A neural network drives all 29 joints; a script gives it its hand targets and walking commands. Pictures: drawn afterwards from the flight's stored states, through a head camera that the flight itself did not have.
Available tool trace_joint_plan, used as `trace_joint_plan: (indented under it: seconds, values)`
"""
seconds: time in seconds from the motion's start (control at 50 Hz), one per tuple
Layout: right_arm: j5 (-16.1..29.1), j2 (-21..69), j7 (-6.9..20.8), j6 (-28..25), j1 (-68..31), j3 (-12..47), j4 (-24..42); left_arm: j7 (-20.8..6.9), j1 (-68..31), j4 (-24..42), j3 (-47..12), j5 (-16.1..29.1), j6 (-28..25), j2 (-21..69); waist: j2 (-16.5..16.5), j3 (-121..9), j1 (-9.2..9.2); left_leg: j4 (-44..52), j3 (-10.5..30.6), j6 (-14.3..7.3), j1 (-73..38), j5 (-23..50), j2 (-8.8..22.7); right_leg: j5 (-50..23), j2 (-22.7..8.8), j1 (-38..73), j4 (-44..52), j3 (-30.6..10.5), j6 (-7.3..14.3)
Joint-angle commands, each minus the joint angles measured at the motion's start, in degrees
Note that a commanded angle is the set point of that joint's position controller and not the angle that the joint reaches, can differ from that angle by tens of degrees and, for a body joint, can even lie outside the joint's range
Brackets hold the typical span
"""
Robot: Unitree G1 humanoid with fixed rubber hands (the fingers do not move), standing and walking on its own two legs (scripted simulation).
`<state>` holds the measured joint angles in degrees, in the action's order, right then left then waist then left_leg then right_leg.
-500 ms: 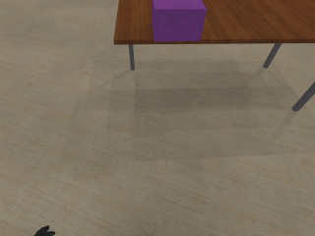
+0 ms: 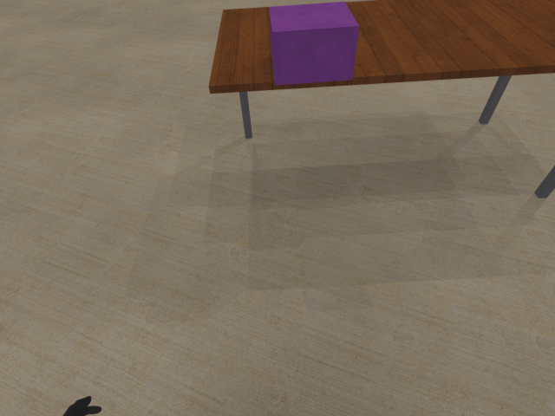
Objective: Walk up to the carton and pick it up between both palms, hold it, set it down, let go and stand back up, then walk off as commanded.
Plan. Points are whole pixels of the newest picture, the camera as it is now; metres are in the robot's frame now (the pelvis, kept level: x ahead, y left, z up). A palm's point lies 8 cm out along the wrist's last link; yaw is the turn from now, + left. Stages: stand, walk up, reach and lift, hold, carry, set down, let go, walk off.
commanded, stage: stand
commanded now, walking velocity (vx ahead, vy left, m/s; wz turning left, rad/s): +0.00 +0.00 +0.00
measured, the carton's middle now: (310, 43) +1.20 -0.07 +0.01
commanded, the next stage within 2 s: none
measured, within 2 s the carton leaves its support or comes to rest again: neither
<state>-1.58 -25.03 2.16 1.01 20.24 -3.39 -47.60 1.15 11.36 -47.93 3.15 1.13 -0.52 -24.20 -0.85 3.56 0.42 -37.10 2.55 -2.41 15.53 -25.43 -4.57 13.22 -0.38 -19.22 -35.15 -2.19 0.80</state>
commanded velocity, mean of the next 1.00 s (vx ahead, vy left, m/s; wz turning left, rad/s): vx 0.00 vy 0.00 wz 0.00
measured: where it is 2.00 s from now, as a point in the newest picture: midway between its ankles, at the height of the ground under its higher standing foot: outside the picture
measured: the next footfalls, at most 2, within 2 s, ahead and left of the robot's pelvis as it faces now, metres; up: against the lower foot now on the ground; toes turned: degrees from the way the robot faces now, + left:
right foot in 0.30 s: +0.08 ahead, -0.12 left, +0.00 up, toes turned +2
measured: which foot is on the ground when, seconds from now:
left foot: down 0.00-1.00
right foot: down 0.00-0.04, up 0.06-0.28, down 0.30-1.00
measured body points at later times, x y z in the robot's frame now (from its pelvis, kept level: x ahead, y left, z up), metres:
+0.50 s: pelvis +0.02 +0.00 +0.00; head +0.04 +0.00 +0.45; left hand +0.13 +0.32 -0.10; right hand +0.15 -0.33 -0.08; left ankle +0.03 +0.10 -0.73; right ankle +0.04 -0.12 -0.73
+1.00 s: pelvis +0.02 +0.00 +0.00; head +0.02 +0.00 +0.45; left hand +0.13 +0.32 -0.10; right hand +0.17 -0.33 -0.08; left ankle +0.03 +0.10 -0.73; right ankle +0.04 -0.12 -0.73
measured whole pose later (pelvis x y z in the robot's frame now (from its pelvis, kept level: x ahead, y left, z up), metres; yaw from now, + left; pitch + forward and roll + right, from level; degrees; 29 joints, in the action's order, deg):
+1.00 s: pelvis +0.02 +0.00 +0.00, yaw +1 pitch -1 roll +0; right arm -1.6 -24.7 0.7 -1.5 8.0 -3.4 -49.0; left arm 0.3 11.4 -48.1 0.0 1.1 -1.6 -24.2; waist 1.2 0.7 0.5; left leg -33.2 3.6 -1.9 15.1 -17.0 -3.8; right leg 16.1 0.5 -16.6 -33.6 -1.6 0.1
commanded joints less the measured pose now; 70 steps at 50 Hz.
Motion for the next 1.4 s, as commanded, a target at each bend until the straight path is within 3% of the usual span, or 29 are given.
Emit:
trace_joint_plan:
  seconds: [0.0, 0.04, 0.06, 0.08, 0.1, 0.14, 0.16, 0.2, 0.24, 0.28, 0.32, 0.34, 0.38, 0.42, 0.48, 0.52, 0.64, 0.72, 0.76, 0.78, 0.86, 0.88, 0.98, 1.12, 1.22, 1.24, 1.38]
  values:
    - [-0.94, -13.46, -2.23, -3.45, -1.80, -3.34, 2.16, -0.16, -3.24, 2.48, 2.62, -2.99, 0.35, -9.64, -2.34, 2.96, -0.50, 28.47, 33.45, -5.17, 4.23, -13.79, 23.35, 13.78, 1.54, -7.04, -12.00, -6.25, -0.27]
    - [-1.04, -12.98, -2.69, -4.37, -7.28, -3.09, 2.76, -0.98, 0.64, 0.50, 2.80, -2.18, 0.81, -9.78, -0.77, 3.89, 2.56, 28.60, 28.88, -3.06, 9.53, -15.61, 19.15, 11.52, 0.47, -0.38, -12.24, -5.98, 0.25]
    - [-0.72, -12.13, -2.83, -4.69, -7.97, -2.80, 2.98, -1.39, 1.88, 0.11, 2.85, -2.42, 0.94, -9.34, -2.77, 3.85, 2.21, 28.30, 25.69, -1.39, 7.36, -16.34, 17.42, 10.96, 0.21, -1.57, -10.34, -5.17, 0.60]
    - [-0.49, -11.75, -2.90, -4.64, -7.89, -2.96, 2.59, -1.45, 2.46, -0.02, 2.66, -2.66, 1.07, -8.89, -4.86, 2.98, 2.32, 27.39, 23.93, -1.01, 6.04, -14.74, 16.40, 11.16, 0.11, -0.87, -9.07, -4.68, 0.94]
    - [-0.13, -11.61, -2.82, -4.60, -7.15, -3.11, 2.59, -1.55, 1.21, 0.26, 2.48, -2.84, 0.86, -8.71, -6.43, 2.09, 1.16, 26.50, 21.89, -0.92, 3.49, -13.16, 15.17, 12.90, 0.44, -0.82, -6.20, -3.24, 1.19]
    - [0.02, -11.58, -2.62, -4.17, -5.05, -3.21, 1.87, -1.50, 0.81, 0.22, 1.99, -2.50, 0.28, -8.77, -6.64, -0.13, -0.13, 24.75, 22.51, -1.55, -0.63, -7.08, 15.84, 14.61, 0.82, 0.00, -2.19, -2.25, 1.07]
    - [0.26, -11.40, -2.56, -4.08, -5.96, -3.12, 1.69, -1.41, 1.13, 0.28, 1.70, -2.49, 0.17, -8.81, -7.06, -0.19, -0.20, 23.88, 21.56, -2.46, -0.13, -5.80, 16.07, 13.32, 0.38, 1.04, -0.30, -2.03, 1.10]
    - [0.57, -10.72, -2.51, -3.93, -7.83, -2.59, 1.76, -1.26, 1.51, 0.00, 1.45, -2.02, -0.32, -8.26, -8.05, -2.10, 0.25, 22.16, 19.86, -2.25, 0.68, -2.34, 15.60, 9.87, 0.34, 5.56, 4.29, -1.75, 1.35]
    - [1.00, -9.56, -2.53, -3.70, -10.03, -1.60, 2.15, -1.23, 0.59, 0.24, 1.03, -2.19, -1.35, -8.36, -3.92, -3.61, 1.32, 18.36, 15.78, -1.68, 3.86, 2.71, 13.41, 1.53, -1.59, 11.99, 10.48, -4.63, 2.00]
    - [1.73, -7.96, -2.61, -3.84, -10.39, -0.92, 1.81, -1.05, -1.70, 0.53, 1.05, -2.41, -2.13, -9.34, 1.27, -6.75, 0.68, 13.07, 11.74, 0.11, 0.76, 11.07, 9.74, -4.19, -6.90, 12.11, 12.52, -11.74, 3.56]
    - [1.90, -7.95, -2.40, -3.94, -10.36, -0.81, 0.40, -0.79, -4.10, 0.15, 0.95, -2.53, -2.57, -10.21, 2.69, -7.29, -0.84, 11.16, 8.46, 0.40, -4.83, 16.08, 7.31, -3.75, -8.36, 7.43, 13.95, -12.40, 4.04]
    - [1.85, -8.22, -2.28, -4.05, -9.73, -0.69, -0.16, -0.78, -5.27, 0.31, 0.56, -2.52, -2.60, -9.93, 2.35, -8.59, -1.84, 12.16, 9.00, -0.14, -7.55, 16.30, 7.97, -3.21, -7.72, 6.06, 12.76, -10.97, 3.94]
    - [1.36, -9.36, -2.38, -4.08, -11.22, -0.74, -0.88, -1.13, -4.66, -0.37, -0.18, -1.95, -2.43, -8.37, 1.75, -7.84, -0.85, 13.40, 10.89, -1.13, -7.03, 19.50, 10.33, -4.88, -4.89, 7.15, 10.46, -7.05, 2.36]
    - [1.41, -8.76, -2.35, -4.12, -12.54, -0.48, -0.44, -1.10, -3.95, -0.53, -0.21, -2.02, -2.60, -8.94, 3.35, -9.04, -0.24, 12.03, 10.26, -1.04, -5.81, 20.42, 10.16, -6.98, -5.57, 8.91, 10.41, -7.50, 2.25]
    - [1.69, -8.82, -2.29, -3.88, -13.20, -0.40, -1.36, -0.93, -4.26, -1.11, -0.41, -1.86, -2.70, -9.62, 1.74, -9.96, -0.77, 11.61, 9.09, -0.65, -7.65, 22.48, 9.36, -10.02, -6.23, 8.23, 10.41, -8.29, 2.79]
    - [1.49, -9.15, -2.31, -3.82, -13.56, -0.47, -1.72, -0.88, -4.18, -1.44, -0.74, -1.86, -2.53, -9.13, 2.44, -10.94, -0.73, 11.63, 9.33, -0.71, -7.82, 24.68, 10.00, -11.73, -5.81, 9.53, 9.75, -7.15, 2.54]
    - [1.43, -9.06, -2.21, -3.68, -15.87, -0.43, -1.48, -0.90, -4.68, -1.07, -0.80, -1.81, -2.28, -9.01, 0.08, -9.41, 0.09, 13.55, 10.04, -0.93, -5.64, 21.23, 10.54, -7.99, -5.21, 9.02, 10.04, -6.53, 2.20]
    - [1.36, -9.13, -2.16, -3.64, -16.33, -0.07, -1.52, -1.06, -4.27, -1.40, -0.87, -2.03, -2.20, -9.37, 0.35, -8.50, 0.01, 15.10, 10.85, -1.11, -4.80, 17.15, 10.96, -4.79, -4.87, 9.13, 10.95, -6.78, 2.00]
    - [1.25, -8.92, -2.06, -3.58, -15.94, -0.14, -1.74, -0.97, -4.65, -1.42, -1.01, -2.11, -2.24, -9.48, 1.37, -7.91, -0.19, 15.23, 10.45, -0.82, -4.71, 17.11, 10.31, -5.24, -5.36, 8.92, 11.54, -7.28, 2.28]
    - [1.43, -8.97, -2.03, -3.60, -16.34, -0.15, -1.83, -1.03, -4.57, -1.37, -1.03, -1.91, -2.33, -9.31, 0.11, -7.77, -0.13, 15.25, 10.45, -0.83, -4.76, 17.04, 10.33, -5.09, -5.13, 8.26, 11.30, -6.83, 2.20]
    - [1.41, -9.15, -1.98, -3.64, -16.59, 0.08, -2.21, -0.99, -4.77, -1.56, -1.06, -2.04, -2.33, -9.01, 0.26, -7.45, 0.07, 15.46, 10.49, -1.07, -4.56, 17.48, 10.39, -5.15, -5.18, 8.36, 11.63, -7.17, 2.25]
    - [1.45, -9.03, -2.01, -3.70, -16.08, 0.13, -2.44, -1.04, -4.70, -1.44, -1.16, -2.04, -2.43, -9.28, 1.69, -7.29, -0.09, 15.94, 10.89, -1.20, -4.01, 17.05, 10.59, -4.81, -4.88, 8.76, 11.38, -6.67, 2.07]
    - [1.40, -9.25, -1.98, -3.76, -16.90, 0.14, -2.46, -1.08, -4.53, -1.79, -0.92, -1.89, -2.31, -9.47, -0.36, -8.13, 0.28, 16.33, 10.75, -1.17, -4.74, 16.55, 10.45, -4.34, -4.95, 8.89, 11.38, -6.72, 2.23]
    - [1.22, -9.45, -2.04, -3.68, -16.15, 0.10, -3.01, -0.93, -5.08, -2.20, -1.16, -1.75, -2.21, -9.40, 1.15, -7.94, -0.11, 16.31, 10.87, -1.22, -4.86, 18.79, 10.81, -6.61, -4.73, 9.34, 11.06, -6.57, 2.06]
    - [1.33, -9.29, -2.15, -3.61, -16.22, 0.28, -3.32, -0.87, -4.61, -2.70, -1.16, -1.71, -2.20, -9.23, 0.70, -7.76, -0.17, 16.16, 10.48, -1.25, -5.28, 19.16, 10.65, -7.26, -4.70, 9.38, 11.27, -6.41, 1.97]
    - [1.57, -9.29, -2.06, -3.59, -16.57, 0.43, -3.18, -0.86, -4.56, -2.52, -1.35, -1.50, -2.28, -8.92, -0.58, -7.69, 0.21, 16.46, 10.51, -1.25, -5.32, 18.95, 10.55, -5.99, -4.85, 8.74, 11.29, -6.83, 2.09]
    - [1.47, -9.08, -2.08, -3.55, -17.01, 0.19, -3.38, -0.86, -4.73, -2.99, -1.01, -1.86, -2.24, -9.75, 1.07, -7.86, 0.20, 16.04, 10.34, -1.10, -5.39, 19.57, 10.28, -7.75, -5.17, 9.47, 11.32, -6.61, 2.25]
